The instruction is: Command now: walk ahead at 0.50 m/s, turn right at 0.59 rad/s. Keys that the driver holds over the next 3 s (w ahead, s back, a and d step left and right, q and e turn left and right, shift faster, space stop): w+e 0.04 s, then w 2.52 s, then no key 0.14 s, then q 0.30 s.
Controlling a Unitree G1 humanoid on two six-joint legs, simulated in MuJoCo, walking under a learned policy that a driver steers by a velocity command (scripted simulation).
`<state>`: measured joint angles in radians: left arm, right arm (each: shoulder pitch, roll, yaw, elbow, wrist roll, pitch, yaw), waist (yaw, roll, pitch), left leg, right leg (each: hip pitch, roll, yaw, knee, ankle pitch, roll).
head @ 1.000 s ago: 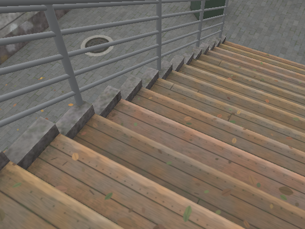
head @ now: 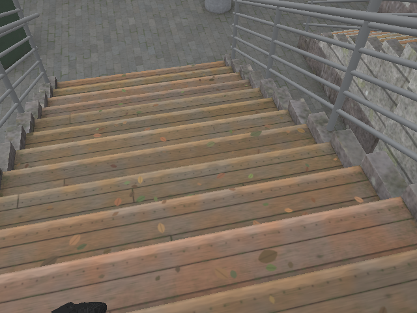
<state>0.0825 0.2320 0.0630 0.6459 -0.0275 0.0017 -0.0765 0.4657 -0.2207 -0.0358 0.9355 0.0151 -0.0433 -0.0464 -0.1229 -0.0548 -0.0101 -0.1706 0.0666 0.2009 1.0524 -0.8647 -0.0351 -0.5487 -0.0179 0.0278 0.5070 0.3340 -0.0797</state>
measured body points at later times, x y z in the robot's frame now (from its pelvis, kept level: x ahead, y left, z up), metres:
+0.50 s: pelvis +0.28 +0.02 -0.15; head +0.28 +0.02 +0.30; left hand +0.33 +0.28 -0.29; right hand +0.41 -0.25 -0.25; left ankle +0.43 +0.13 -0.88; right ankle +0.12 -0.09 -0.79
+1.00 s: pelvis +0.55 +0.03 -0.26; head +0.56 +0.05 +0.19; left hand +0.78 +0.23 -0.36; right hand +0.44 -0.19 -0.40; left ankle +0.41 +0.13 -0.96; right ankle +0.73 -0.18 -0.94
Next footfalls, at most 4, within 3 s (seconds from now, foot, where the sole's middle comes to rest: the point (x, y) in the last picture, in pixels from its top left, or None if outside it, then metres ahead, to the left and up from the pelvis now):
0.04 right None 0.15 -0.09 -0.83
0.54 left None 0.45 0.13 -1.00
1.16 right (221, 261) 0.80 -0.14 -1.16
1.72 left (168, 221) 1.12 0.08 -1.32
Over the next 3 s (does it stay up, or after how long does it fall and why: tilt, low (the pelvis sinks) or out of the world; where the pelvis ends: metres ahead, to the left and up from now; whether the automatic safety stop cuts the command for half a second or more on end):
stays up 1.63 -0.10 -0.88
